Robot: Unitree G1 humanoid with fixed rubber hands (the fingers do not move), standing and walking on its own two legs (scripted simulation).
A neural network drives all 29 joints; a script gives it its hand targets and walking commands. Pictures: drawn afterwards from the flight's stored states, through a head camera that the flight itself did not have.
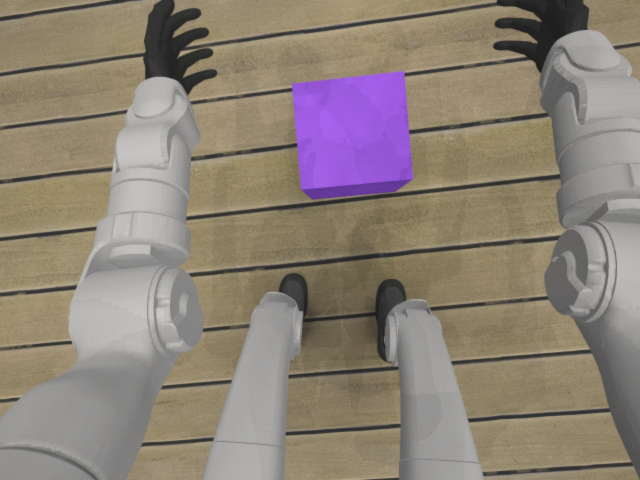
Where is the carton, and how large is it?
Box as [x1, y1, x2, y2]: [292, 71, 412, 199]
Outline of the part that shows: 403,71 292,84 301,189 312,199 395,191 412,179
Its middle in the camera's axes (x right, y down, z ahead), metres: +0.07 -0.20 +0.84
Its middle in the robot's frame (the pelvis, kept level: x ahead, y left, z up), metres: +0.54 +0.01 -0.53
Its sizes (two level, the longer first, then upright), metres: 0.210 0.200 0.250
